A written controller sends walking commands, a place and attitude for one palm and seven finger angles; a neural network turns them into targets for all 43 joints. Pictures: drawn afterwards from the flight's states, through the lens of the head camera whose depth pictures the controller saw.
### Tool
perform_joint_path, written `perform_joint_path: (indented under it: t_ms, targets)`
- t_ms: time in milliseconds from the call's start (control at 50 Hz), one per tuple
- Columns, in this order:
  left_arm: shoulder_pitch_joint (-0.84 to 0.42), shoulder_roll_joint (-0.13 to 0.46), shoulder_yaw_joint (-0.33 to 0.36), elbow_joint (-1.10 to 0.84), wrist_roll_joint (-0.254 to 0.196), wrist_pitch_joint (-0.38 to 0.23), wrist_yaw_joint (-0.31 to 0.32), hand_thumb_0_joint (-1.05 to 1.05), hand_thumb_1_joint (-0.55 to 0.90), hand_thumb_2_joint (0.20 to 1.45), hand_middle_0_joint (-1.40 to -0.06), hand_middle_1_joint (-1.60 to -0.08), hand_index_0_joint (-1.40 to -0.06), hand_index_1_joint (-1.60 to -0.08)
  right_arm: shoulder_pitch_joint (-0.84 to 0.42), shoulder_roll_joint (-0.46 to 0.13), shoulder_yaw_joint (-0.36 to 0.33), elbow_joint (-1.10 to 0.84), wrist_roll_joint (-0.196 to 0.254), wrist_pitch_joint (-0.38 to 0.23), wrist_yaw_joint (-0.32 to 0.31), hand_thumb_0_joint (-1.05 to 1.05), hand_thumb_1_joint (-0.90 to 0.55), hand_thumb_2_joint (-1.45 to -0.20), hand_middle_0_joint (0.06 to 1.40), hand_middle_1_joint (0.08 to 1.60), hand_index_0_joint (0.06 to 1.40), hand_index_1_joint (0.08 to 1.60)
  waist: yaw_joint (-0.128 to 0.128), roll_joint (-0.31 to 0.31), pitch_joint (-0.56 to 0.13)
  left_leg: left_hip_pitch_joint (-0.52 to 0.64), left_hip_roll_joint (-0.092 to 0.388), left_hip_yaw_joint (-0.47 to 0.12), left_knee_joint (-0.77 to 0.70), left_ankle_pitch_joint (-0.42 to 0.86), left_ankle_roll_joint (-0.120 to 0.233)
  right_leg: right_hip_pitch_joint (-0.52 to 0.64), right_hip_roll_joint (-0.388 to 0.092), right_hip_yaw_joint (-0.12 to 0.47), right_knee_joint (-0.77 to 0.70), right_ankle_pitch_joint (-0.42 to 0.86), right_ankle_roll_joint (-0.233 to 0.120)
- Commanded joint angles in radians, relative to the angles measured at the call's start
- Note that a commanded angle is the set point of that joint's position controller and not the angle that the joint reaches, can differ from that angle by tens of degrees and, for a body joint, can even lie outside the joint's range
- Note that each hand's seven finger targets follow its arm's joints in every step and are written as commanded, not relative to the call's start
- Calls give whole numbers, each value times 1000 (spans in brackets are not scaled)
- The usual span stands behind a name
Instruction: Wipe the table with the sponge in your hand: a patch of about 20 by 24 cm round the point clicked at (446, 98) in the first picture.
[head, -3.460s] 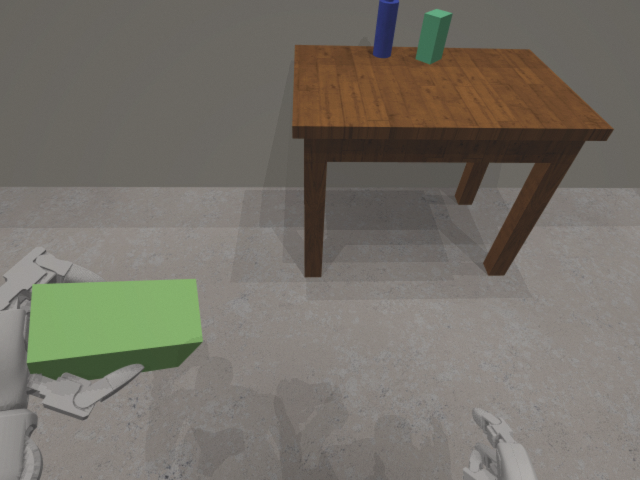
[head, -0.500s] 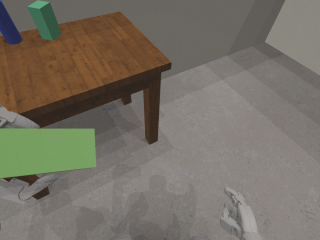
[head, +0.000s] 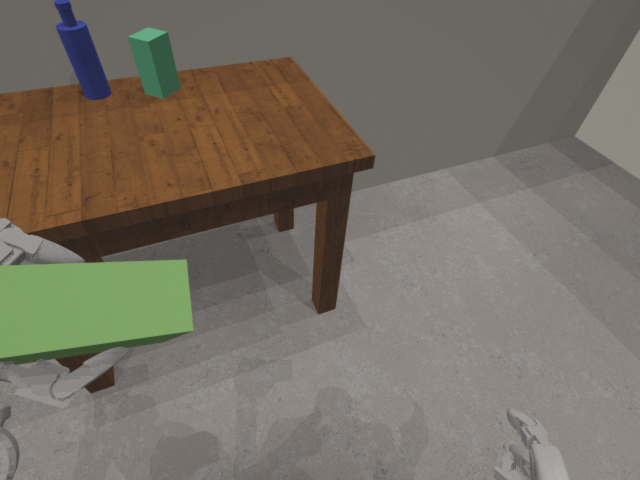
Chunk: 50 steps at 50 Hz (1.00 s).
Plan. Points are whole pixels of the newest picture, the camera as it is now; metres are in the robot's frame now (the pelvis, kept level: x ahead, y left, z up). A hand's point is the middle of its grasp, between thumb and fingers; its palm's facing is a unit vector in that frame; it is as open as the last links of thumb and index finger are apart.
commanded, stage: take the last steps up to it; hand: left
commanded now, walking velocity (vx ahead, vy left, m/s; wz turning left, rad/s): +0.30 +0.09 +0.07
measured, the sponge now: (125, 309) +0.23 +0.20 +0.17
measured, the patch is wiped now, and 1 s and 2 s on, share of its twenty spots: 0.00 0.00 0.00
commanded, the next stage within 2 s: come to a stop and stand still in 1.72 s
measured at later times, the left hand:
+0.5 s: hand (96, 281) +0.25 +0.23 +0.18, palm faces +0.43 -0.79 -0.44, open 10.6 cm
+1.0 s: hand (139, 205) +0.35 +0.23 +0.18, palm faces +0.44 -0.76 -0.48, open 10.6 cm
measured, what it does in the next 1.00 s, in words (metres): walks ahead: right foot, then left foot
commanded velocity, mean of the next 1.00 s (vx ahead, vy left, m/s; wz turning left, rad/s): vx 0.30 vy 0.07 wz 0.02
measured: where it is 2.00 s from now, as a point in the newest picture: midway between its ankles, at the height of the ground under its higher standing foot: (318, 450)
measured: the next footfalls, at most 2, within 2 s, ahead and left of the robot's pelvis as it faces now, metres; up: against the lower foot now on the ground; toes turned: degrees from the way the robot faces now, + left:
right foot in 0.26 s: +0.09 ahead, -0.12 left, +0.00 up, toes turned -7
left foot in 0.60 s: +0.15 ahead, +0.15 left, +0.00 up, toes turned +12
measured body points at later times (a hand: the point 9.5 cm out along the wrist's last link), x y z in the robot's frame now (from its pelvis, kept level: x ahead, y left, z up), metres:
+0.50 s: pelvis +0.05 -0.01 +0.01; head +0.06 -0.03 +0.46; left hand +0.22 +0.27 +0.20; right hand +0.21 -0.25 -0.09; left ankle +0.08 +0.13 -0.68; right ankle +0.05 -0.12 -0.73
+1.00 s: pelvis +0.15 -0.01 +0.00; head +0.17 -0.04 +0.45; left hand +0.32 +0.27 +0.20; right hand +0.31 -0.21 -0.12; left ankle +0.10 +0.12 -0.68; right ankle +0.17 -0.09 -0.73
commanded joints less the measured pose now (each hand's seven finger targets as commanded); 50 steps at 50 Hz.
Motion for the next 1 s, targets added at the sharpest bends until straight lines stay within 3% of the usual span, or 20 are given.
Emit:
perform_joint_path:
  t_ms: [0,80,200,220,260,280,340,380,460,540,560,600,640,720,860,880,900,920,940,980]
  targets:
    - [-146,153,78,-141,10,-68,1,0,100,1300,-1200,-1600,-1200,-1600,-75,-73,-4,-112,11,-70,9,0,-900,-900,200,300,200,300,-10,286,-38,122,364,-511,-296,-21,241,-354,1,93,377,-106,10]
    - [-109,116,47,-186,1,-65,-14,0,100,1300,-1200,-1600,-1200,-1600,-81,-74,2,-98,12,-95,13,0,-900,-900,200,300,200,300,7,268,-49,8,254,-272,-285,-13,170,-171,20,12,173,6,22]
    - [-125,139,77,-113,1,-40,-8,0,100,1300,-1200,-1600,-1200,-1600,-90,-65,19,-84,-1,-92,-3,0,-900,-900,200,300,200,300,13,206,-69,-122,206,-197,-182,-253,94,139,75,-67,-211,69,22]
    - [-138,142,77,-107,7,-37,-7,0,100,1300,-1200,-1600,-1200,-1600,-87,-59,20,-88,-1,-85,-4,0,-900,-900,200,300,200,300,9,146,-79,-168,161,-158,-85,-278,67,197,42,-7,-293,51,-4]
    - [-162,199,122,-69,1,-30,0,0,100,1300,-1200,-1600,-1200,-1600,-100,-32,24,-95,0,-76,2,0,-900,-900,200,300,200,300,20,-264,-59,-429,-9,-40,407,-321,-15,265,-310,601,-545,-157,-182]
    - [-196,199,121,-73,-7,-34,-3,0,100,1300,-1200,-1600,-1200,-1600,-121,-64,10,-91,-6,-82,10,0,-900,-900,200,300,200,300,26,-249,-48,-446,25,-148,561,-243,-30,220,-359,670,-584,-184,-214]
    - [-166,173,105,-114,-7,-60,-15,0,100,1300,-1200,-1600,-1200,-1600,-121,-36,33,-65,-2,-63,14,0,-900,-900,200,300,200,300,9,-49,-41,-411,71,-163,588,-149,-46,185,-285,387,-514,104,-199]
    - [-132,161,99,-106,-2,-65,-14,0,100,1300,-1200,-1600,-1200,-1600,-126,-37,35,-71,-4,-58,12,0,-900,-900,200,300,200,300,4,-84,-53,-309,73,-112,428,-103,-44,145,-228,218,-475,293,-162]
    - [-75,157,105,-158,-4,-57,4,0,100,1300,-1200,-1600,-1200,-1600,-125,-31,22,-114,-7,-58,9,0,-900,-900,200,300,200,300,32,-116,-89,-147,31,2,135,-69,-29,154,-197,162,-447,264,-154]
    - [-116,150,93,-219,-7,-53,20,0,100,1300,-1200,-1600,-1200,-1600,-82,-44,6,-128,-4,-61,-3,0,-900,-900,200,300,200,300,5,-24,-111,75,13,36,-97,11,-26,103,-132,109,-315,133,-106]
    - [-134,153,97,-236,-8,-60,20,0,100,1300,-1200,-1600,-1200,-1600,-71,-64,-5,-134,1,-63,-10,0,-900,-900,200,300,200,300,-6,94,-123,174,50,-19,-144,16,-6,35,-90,89,-178,140,-77]
    - [-159,149,93,-241,-7,-79,19,0,100,1300,-1200,-1600,-1200,-1600,-70,-87,-11,-152,11,-67,0,0,-900,-900,200,300,200,300,-8,390,-127,309,351,-480,-257,234,158,-267,88,-10,276,-192,-2]
    - [-146,180,110,-172,-3,-82,2,0,100,1300,-1200,-1600,-1200,-1600,-85,-62,-5,-122,6,-84,5,0,-900,-900,200,300,200,300,-12,345,-74,189,405,-559,-294,24,236,-356,18,105,433,-149,-4]
    - [-71,143,89,-276,-6,-77,-8,0,100,1300,-1200,-1600,-1200,-1600,-81,-66,-3,-110,13,-106,17,0,-900,-900,200,300,200,300,6,302,-108,133,278,-248,-249,151,159,-261,14,27,261,13,13]
    - [-70,145,106,-133,-10,-37,-2,0,100,1300,-1200,-1600,-1200,-1600,-93,-55,19,-101,7,-89,0,0,-900,-900,200,300,200,300,9,208,-118,-29,221,-109,-85,-51,65,127,84,-74,-249,122,12]
    - [-88,158,111,-113,-4,-33,-2,0,100,1300,-1200,-1600,-1200,-1600,-89,-43,18,-97,8,-78,-1,0,-900,-900,200,300,200,300,12,76,-127,-111,170,-61,93,-95,41,205,7,53,-332,108,-29]
    - [-110,196,129,-104,2,-28,2,0,100,1300,-1200,-1600,-1200,-1600,-86,-18,25,-106,7,-66,2,0,-900,-900,200,300,200,300,9,-193,-136,-323,45,13,371,-219,-7,313,-207,429,-433,124,-134]
    - [-148,205,140,-98,-20,-17,1,0,100,1300,-1200,-1600,-1200,-1600,-122,-39,17,-120,10,-78,11,0,-900,-900,200,300,200,300,32,-302,-127,-432,3,-78,582,-304,-29,312,-322,661,-509,108,-197]
    - [-178,207,131,-129,-26,-31,-3,0,100,1300,-1200,-1600,-1200,-1600,-128,-45,14,-102,8,-84,17,0,-900,-900,200,300,200,300,14,-239,-80,-463,38,-167,688,-241,-40,277,-340,652,-521,114,-225]
    - [-115,185,129,-124,-14,-51,-11,0,100,1300,-1200,-1600,-1200,-1600,-126,-29,35,-73,3,-66,20,0,-900,-900,200,300,200,300,9,-66,-61,-461,75,-170,701,-154,-58,260,-278,401,-463,336,-204]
